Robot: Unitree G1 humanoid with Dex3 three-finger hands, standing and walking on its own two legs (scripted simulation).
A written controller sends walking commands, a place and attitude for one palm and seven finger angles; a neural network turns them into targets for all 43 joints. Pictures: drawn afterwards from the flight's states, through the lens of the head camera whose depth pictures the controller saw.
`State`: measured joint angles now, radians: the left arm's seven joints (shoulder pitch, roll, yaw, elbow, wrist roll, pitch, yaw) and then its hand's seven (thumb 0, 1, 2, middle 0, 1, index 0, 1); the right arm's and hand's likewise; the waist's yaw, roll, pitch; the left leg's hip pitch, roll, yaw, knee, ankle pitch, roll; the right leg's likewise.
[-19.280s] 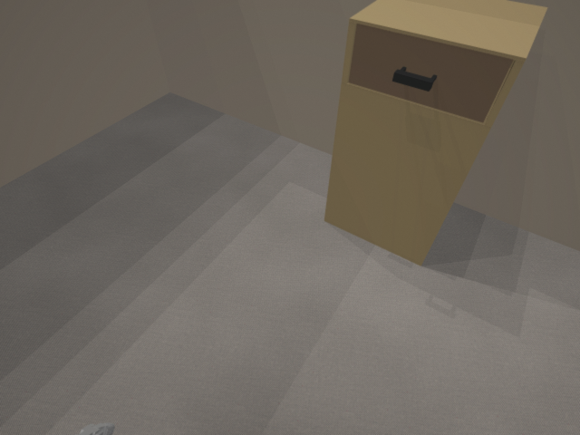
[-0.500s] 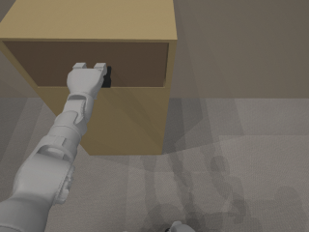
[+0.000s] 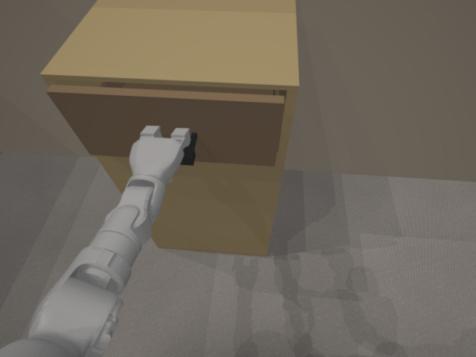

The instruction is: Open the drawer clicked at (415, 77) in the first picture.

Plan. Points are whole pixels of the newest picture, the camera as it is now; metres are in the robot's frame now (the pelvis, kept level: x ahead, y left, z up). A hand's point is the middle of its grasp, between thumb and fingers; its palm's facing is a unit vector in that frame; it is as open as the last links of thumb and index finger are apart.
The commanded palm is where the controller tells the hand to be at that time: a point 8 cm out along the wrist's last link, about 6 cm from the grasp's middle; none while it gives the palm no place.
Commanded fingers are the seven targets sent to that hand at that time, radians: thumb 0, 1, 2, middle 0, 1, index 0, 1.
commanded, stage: pull the drawer open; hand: left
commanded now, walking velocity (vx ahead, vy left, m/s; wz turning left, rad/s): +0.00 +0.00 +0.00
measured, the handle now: (168, 145) +0.49 +0.14 +0.04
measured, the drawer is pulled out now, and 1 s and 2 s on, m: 0.04 0.15 0.21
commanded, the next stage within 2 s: none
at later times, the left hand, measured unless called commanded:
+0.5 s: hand (165, 174) +0.44 +0.14 +0.02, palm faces -0.04 -0.03 -1.00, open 5.8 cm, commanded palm +0.39 +0.16 +0.08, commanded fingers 0.00 0.90 0.90 -0.40 -1.35 -0.40 -1.35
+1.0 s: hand (150, 229) +0.33 +0.15 +0.02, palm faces +0.01 -0.08 -1.00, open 5.6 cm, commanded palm +0.31 +0.16 +0.08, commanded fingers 0.00 0.90 0.90 -0.40 -1.35 -0.40 -1.35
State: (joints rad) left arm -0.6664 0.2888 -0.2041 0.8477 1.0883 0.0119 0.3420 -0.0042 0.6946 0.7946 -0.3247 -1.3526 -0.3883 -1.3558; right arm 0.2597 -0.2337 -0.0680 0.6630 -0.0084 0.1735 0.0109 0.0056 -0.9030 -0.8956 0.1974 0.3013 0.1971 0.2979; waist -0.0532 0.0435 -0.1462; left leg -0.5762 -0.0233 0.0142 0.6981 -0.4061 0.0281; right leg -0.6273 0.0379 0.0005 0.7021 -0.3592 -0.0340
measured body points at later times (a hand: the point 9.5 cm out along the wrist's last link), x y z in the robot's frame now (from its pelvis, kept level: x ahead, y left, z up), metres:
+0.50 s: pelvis -0.03 -0.01 +0.00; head +0.05 -0.02 +0.44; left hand +0.43 +0.14 +0.07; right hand -0.01 -0.27 -0.14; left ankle -0.05 +0.10 -0.71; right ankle -0.02 -0.10 -0.71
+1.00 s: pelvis -0.01 +0.00 +0.01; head +0.03 -0.03 +0.45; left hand +0.32 +0.15 +0.07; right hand +0.17 -0.24 -0.11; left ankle -0.05 +0.10 -0.71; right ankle -0.02 -0.10 -0.71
